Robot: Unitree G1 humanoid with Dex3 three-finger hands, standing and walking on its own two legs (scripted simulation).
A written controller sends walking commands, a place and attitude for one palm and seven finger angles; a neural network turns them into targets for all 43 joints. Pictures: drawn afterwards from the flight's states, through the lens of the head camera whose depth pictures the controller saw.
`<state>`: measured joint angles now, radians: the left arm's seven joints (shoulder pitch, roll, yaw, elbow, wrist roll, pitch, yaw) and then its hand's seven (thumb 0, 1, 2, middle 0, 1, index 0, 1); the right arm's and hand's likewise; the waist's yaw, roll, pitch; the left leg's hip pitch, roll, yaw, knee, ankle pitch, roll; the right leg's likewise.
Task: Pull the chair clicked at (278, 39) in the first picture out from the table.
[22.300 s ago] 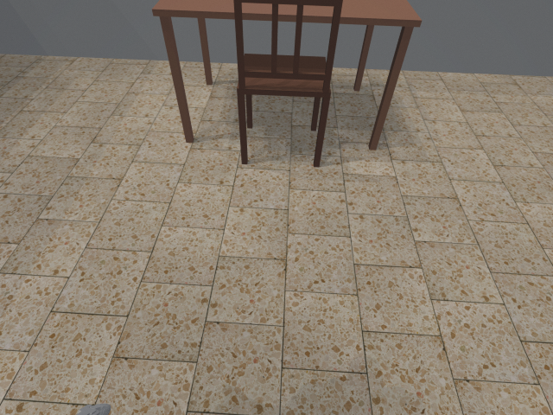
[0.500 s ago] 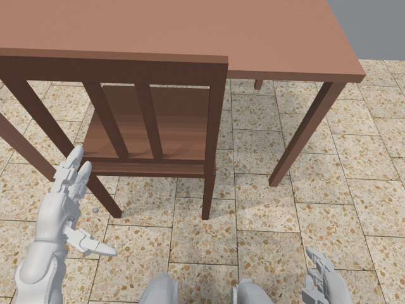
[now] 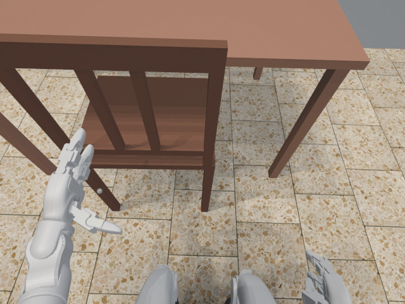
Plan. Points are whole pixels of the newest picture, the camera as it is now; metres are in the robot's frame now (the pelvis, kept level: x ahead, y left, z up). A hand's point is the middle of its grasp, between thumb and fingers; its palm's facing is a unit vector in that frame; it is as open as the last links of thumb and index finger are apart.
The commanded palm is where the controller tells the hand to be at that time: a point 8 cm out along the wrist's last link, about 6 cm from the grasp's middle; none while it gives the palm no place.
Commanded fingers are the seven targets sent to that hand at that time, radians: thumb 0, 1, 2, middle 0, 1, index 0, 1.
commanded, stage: aim the fingers beside a spindle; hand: left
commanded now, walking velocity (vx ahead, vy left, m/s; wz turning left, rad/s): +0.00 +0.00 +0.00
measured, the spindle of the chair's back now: (105, 115) +0.51 +0.25 +0.01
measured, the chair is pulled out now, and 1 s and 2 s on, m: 0.00 0.00 0.00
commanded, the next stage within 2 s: push the fingers through the gap in 1.02 s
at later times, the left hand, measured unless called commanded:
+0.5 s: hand (108, 168) +0.37 +0.21 +0.01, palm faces +0.01 -1.00 -0.06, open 16.9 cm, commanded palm +0.34 +0.26 +0.01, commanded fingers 0.00 -0.50 0.30 -0.06 -0.08 -0.06 -0.08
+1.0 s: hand (103, 175) +0.35 +0.21 +0.01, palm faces +0.00 -1.00 -0.04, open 16.9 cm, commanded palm +0.33 +0.27 +0.01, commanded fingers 0.00 -0.50 0.30 -0.06 -0.08 -0.06 -0.08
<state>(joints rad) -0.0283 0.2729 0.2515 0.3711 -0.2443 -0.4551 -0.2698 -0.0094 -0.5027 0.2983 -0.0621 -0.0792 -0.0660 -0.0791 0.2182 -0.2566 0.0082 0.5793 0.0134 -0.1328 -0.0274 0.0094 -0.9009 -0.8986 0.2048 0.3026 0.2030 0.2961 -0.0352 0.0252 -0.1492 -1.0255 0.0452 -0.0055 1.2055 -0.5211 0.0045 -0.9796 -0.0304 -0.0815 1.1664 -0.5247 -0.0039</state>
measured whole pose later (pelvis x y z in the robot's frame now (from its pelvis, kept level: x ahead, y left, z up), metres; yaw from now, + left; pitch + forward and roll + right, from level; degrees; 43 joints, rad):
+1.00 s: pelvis +0.00 +0.00 -0.01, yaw -1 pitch +22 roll -3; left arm -0.21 0.32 0.31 0.54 -0.24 -0.46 -0.31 -0.01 -0.50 0.30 -0.06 -0.08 -0.07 -0.08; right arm 0.21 -0.26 0.01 0.59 0.01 -0.10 -0.02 0.01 -0.90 -0.90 0.20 0.30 0.20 0.30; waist -0.05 0.02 -0.15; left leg -1.12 0.05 0.00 1.26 -0.54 0.01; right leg -1.07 -0.03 -0.07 1.21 -0.53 0.00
